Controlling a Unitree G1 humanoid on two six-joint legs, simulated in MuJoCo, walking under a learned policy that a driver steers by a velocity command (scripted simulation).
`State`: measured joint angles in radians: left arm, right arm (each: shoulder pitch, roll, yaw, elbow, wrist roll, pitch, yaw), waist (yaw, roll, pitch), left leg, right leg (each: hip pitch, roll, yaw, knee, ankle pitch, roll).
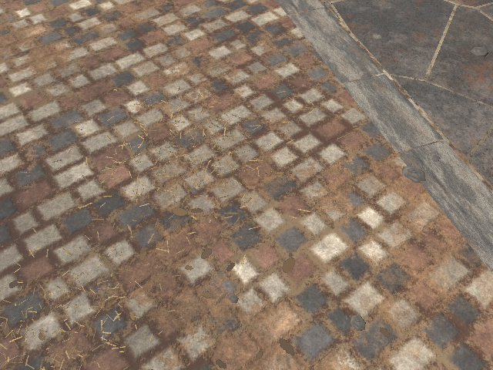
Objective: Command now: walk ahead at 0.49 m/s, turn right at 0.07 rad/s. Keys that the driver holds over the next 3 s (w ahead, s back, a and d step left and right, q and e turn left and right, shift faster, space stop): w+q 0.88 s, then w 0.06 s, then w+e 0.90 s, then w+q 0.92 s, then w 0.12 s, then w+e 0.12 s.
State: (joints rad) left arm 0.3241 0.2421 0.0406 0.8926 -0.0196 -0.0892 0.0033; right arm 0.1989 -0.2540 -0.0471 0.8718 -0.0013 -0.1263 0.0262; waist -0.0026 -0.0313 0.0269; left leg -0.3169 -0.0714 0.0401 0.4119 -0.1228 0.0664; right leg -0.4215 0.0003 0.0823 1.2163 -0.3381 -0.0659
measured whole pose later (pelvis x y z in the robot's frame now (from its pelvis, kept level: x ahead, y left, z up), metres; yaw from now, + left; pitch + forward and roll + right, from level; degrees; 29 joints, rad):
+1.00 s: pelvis +0.50 +0.09 -0.01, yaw +30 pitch +2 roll -1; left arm 0.24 0.29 0.05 0.84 -0.02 -0.11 0.00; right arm 0.20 -0.27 -0.07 0.69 0.01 -0.05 0.04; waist 0.02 -0.01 0.05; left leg -0.38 -0.07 0.04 0.54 -0.19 0.09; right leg -0.42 -0.09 0.01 1.22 -0.38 -0.01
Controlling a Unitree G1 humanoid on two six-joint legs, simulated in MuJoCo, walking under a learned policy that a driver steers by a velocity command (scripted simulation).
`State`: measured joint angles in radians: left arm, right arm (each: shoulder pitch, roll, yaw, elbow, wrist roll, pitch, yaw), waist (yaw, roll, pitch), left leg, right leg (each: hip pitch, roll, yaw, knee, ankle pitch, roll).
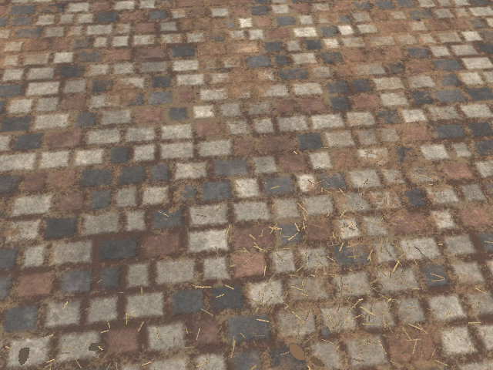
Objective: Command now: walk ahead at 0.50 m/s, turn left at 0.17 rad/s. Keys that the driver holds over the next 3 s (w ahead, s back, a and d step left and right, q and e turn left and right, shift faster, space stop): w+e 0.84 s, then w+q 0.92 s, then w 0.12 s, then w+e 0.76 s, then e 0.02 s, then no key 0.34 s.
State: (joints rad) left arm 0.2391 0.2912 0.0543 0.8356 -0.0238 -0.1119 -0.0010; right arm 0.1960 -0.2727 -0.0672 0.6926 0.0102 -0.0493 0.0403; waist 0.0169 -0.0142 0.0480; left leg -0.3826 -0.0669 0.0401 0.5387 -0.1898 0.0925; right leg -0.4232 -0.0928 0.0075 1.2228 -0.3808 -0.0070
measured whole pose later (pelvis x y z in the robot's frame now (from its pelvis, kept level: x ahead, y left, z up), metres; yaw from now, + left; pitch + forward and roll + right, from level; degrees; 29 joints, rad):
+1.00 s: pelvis +0.58 -0.09 +0.00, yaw -26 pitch +2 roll +1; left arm 0.33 0.29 0.05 0.73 -0.02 -0.05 0.01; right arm 0.17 -0.27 -0.05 0.70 0.00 -0.12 0.03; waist 0.02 -0.03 -0.01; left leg -0.41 -0.06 -0.03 0.54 -0.17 0.04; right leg -0.32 0.07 0.13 1.10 -0.46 -0.04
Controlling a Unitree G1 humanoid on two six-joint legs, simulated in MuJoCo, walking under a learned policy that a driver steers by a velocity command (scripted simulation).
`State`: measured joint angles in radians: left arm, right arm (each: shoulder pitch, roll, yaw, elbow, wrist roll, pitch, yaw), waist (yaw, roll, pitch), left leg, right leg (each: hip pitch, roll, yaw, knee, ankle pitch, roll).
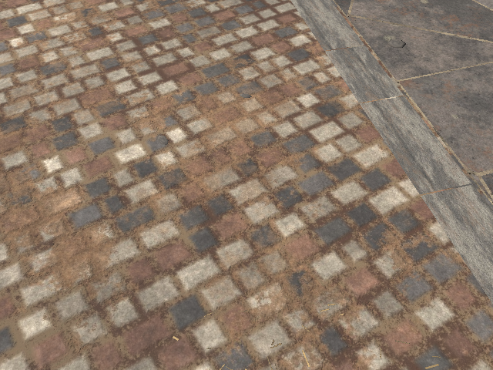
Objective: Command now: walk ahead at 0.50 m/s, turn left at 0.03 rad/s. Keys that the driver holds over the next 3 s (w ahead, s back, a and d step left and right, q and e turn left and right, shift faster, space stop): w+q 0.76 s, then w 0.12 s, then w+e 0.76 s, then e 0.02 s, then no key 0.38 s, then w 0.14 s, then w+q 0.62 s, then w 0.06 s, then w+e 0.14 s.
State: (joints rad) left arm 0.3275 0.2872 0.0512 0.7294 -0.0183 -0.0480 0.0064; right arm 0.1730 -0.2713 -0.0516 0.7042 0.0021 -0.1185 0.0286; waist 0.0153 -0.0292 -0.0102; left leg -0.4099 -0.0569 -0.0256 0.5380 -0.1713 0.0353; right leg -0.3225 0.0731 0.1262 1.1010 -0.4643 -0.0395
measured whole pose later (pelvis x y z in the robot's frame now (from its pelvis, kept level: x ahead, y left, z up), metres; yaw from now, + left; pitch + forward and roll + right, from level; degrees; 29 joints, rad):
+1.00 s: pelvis +0.47 +0.13 +0.01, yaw +27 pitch +1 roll +0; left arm 0.27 0.30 0.05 0.81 -0.03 -0.09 -0.01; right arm 0.20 -0.27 -0.05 0.66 0.00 -0.05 0.04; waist 0.02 -0.02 0.05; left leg -0.34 -0.06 0.05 0.50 -0.18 0.08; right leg -0.46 -0.10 0.01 1.19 -0.37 -0.01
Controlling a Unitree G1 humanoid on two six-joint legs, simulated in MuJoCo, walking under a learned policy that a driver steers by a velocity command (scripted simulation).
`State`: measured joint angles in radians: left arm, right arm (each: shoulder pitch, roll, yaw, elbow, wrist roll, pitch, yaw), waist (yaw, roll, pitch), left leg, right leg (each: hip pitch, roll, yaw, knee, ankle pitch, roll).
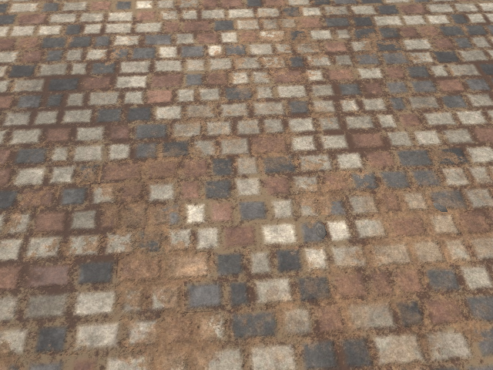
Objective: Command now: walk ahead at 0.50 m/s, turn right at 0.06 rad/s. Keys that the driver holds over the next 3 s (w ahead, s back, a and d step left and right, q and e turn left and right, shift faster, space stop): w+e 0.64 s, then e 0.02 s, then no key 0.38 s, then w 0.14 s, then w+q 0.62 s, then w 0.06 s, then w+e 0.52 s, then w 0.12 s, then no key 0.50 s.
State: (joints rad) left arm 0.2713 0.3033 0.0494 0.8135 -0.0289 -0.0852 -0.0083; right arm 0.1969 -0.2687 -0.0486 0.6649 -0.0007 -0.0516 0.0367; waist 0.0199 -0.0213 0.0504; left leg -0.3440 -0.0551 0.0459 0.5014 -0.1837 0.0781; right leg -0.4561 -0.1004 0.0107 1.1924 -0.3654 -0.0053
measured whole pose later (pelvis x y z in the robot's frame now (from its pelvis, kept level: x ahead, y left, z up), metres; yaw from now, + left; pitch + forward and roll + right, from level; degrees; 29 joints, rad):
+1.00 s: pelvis +0.52 -0.11 -0.01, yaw -27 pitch +1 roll +0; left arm 0.27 0.29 0.05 0.74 -0.01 0.02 0.03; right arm 0.09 -0.23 -0.02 0.72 -0.02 -0.07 0.02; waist 0.02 -0.03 0.04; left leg -0.43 -0.03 0.00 0.50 -0.10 0.03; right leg -0.37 0.06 0.12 1.08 -0.57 0.05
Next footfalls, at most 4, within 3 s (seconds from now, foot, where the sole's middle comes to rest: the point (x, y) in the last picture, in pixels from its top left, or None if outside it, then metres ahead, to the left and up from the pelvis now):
0.42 right None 0.38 -0.17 -0.77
0.86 left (284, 284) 0.70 -0.08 -0.77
1.20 right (352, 343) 0.53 -0.26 -0.77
1.60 left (286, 231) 0.88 -0.09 -0.77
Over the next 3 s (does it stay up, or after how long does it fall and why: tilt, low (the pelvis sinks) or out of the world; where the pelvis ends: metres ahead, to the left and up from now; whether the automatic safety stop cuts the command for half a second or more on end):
stays up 1.38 -0.29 0.00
